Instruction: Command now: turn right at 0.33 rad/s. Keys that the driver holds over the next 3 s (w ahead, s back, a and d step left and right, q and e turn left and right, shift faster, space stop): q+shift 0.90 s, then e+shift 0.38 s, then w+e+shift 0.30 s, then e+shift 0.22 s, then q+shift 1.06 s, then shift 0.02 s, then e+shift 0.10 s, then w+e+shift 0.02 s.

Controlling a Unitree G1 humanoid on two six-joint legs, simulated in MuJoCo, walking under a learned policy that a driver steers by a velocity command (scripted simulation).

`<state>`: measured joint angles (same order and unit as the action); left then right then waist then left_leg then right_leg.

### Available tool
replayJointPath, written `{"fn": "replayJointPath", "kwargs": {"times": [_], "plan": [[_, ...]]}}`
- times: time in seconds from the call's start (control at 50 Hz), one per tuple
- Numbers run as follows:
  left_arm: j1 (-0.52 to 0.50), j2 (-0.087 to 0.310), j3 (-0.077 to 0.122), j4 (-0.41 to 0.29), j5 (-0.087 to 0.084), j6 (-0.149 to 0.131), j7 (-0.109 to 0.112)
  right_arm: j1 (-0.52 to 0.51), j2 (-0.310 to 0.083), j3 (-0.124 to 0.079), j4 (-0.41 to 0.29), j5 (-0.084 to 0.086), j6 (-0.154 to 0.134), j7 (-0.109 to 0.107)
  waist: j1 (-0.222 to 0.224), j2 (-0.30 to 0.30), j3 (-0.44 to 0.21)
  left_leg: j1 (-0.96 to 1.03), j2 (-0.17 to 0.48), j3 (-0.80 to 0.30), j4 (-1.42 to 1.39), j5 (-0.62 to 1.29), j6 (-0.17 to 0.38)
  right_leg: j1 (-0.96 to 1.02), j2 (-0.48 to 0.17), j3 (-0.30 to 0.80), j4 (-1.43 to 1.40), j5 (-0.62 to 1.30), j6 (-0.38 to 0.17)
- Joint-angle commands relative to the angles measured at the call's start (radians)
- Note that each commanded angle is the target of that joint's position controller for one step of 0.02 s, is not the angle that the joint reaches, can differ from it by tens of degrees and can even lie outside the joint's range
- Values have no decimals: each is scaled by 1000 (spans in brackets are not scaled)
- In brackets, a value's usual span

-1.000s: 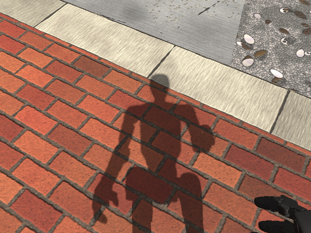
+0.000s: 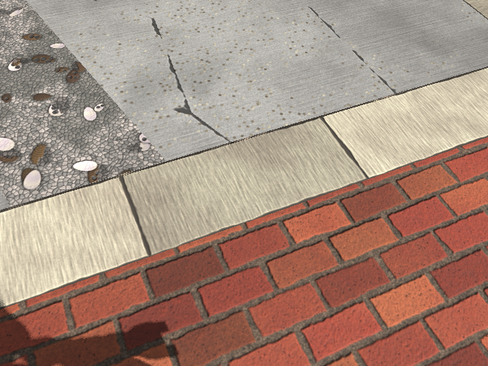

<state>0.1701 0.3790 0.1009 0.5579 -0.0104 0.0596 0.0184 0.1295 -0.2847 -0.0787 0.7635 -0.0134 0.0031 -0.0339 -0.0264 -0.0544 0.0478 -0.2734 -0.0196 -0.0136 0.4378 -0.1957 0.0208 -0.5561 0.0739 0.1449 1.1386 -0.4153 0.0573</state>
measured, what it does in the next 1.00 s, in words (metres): steps on the spot, turning left: right foot, then left foot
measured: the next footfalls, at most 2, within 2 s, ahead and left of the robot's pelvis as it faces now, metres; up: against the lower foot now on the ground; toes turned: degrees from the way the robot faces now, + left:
right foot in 0.20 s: +0.03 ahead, -0.14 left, +0.00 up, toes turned +8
left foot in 0.54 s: +0.02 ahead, +0.14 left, +0.00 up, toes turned +29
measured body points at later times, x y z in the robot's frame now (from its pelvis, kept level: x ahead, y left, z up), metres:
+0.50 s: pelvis +0.01 +0.00 -0.01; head +0.05 +0.03 +0.44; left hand +0.08 +0.32 -0.11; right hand +0.23 -0.23 -0.10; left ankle -0.01 +0.12 -0.72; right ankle -0.01 -0.15 -0.74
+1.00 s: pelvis +0.04 +0.03 -0.01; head +0.06 +0.06 +0.44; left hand -0.03 +0.35 -0.10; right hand +0.38 -0.05 -0.07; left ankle -0.01 +0.12 -0.74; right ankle +0.16 -0.04 -0.74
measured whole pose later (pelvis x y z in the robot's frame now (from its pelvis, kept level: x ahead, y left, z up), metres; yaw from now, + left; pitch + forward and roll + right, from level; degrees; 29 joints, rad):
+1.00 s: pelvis +0.04 +0.03 -0.01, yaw +43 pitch +2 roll -1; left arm 0.13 0.31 0.08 0.69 0.01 -0.03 0.00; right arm 0.11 -0.34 -0.08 0.58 0.01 0.06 -0.03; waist 0.00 0.01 0.04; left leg -0.33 -0.16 -0.28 0.57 -0.25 0.03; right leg -0.36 0.06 0.10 0.56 -0.21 0.05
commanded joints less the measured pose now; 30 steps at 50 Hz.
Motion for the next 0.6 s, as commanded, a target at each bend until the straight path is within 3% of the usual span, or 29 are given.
{"fn": "replayJointPath", "kwargs": {"times": [0.02,0.06,0.08,0.12,0.14,0.16,0.18,0.2,0.22,0.24,0.26,0.28,0.3,0.32,0.38,0.44,0.5,0.52,0.54,0.56,0.58,0.6], "plan": [[-13,5,-11,-71,5,-24,8,-11,-124,-10,-54,1,-7,3,7,157,-98,155,219,-233,-121,283,211,-31,-21,-9,-34,-28,24],[-6,-52,-38,-57,26,-30,8,-43,-90,8,-50,6,-10,22,28,197,-134,137,182,-191,-104,270,185,127,-72,-46,-296,-46,31],[-21,-56,-40,-53,28,-32,8,-37,-115,1,-47,15,-7,32,16,243,-116,109,166,-194,-105,266,181,191,-64,-94,-403,-66,38],[-23,5,-18,-35,9,-33,14,18,-203,-26,-39,31,1,39,-4,271,-95,122,179,-260,-73,314,190,239,-18,-127,-553,14,42],[-4,16,-11,-23,2,-34,18,25,-222,-32,-39,41,3,40,8,266,-95,131,182,-295,-56,351,187,274,-3,-125,-657,84,29],[25,21,-8,-9,0,-37,20,19,-224,-34,-44,54,3,38,28,259,-103,122,178,-325,-40,380,173,336,-1,-115,-773,167,4],[49,42,-2,-1,-1,-39,24,21,-206,-30,-48,63,-1,34,35,240,-126,67,165,-338,-22,338,136,437,-40,-83,-820,235,-28],[94,77,7,3,10,-36,34,13,-164,-19,-59,58,-10,32,47,172,-176,-45,133,-306,46,220,85,578,-147,-34,-776,368,-69],[81,153,29,13,34,-23,39,20,-96,-5,-83,53,-23,38,18,-91,-168,-238,20,-140,186,-25,13,626,-317,96,-726,592,-176],[57,113,26,6,50,-20,33,29,-117,-10,-78,53,-29,40,45,-204,-172,-305,-14,-32,341,-335,-34,591,-443,180,-763,708,-286],[30,56,8,-12,55,-28,33,27,-167,-32,-74,51,-21,41,54,-164,-149,-343,17,-32,552,-420,-66,567,-474,180,-779,785,-325],[-14,23,-3,-19,50,-36,35,49,-168,-44,-61,54,-4,37,29,-122,-130,-361,33,-37,664,-404,-82,545,-441,117,-776,791,-303],[-67,13,-4,-19,31,-46,35,76,-149,-43,-55,49,19,30,3,-106,-98,-379,55,-39,686,-347,-100,525,-400,42,-771,763,-267],[-82,14,-3,-12,18,-55,36,68,-127,-38,-62,44,35,29,4,-108,-75,-395,73,-32,675,-290,-114,517,-381,-6,-774,759,-249],[-65,32,10,12,22,-54,38,12,-84,-20,-119,44,48,47,32,-108,-69,-357,90,22,557,-186,-131,506,-353,-105,-781,704,-245],[-60,73,27,24,14,-50,29,-12,-86,-16,-167,43,49,73,49,-113,-99,-236,84,73,387,-153,-97,490,-376,-161,-756,689,-234],[-67,89,38,36,-18,-65,7,38,-121,-37,-182,44,68,83,21,-109,-112,-112,49,125,234,-93,-44,466,-398,-206,-667,661,-191],[-68,76,36,44,-26,-71,0,88,-132,-49,-171,43,72,76,-9,-84,-122,-10,21,135,144,-21,-15,419,-378,-251,-577,635,-151],[-14,45,30,66,-21,-79,-10,174,-185,-75,-153,38,70,58,-41,23,-157,174,7,69,44,143,38,308,-314,-309,-393,556,-84],[-29,-28,5,14,33,-83,-12,223,-347,-113,-169,35,61,33,-30,366,-167,398,268,-360,5,673,187,-43,-163,-342,-47,-98,25],[-105,-21,-3,-25,42,-87,-3,204,-356,-101,-205,-9,29,46,-58,359,-298,393,411,-637,-56,607,392,-169,-50,-113,150,-321,39],[-151,28,6,-22,21,-86,2,175,-301,-85,-205,-5,5,55,-74,218,-268,359,384,-550,-87,469,368,-185,-83,-44,183,-270,16]]}}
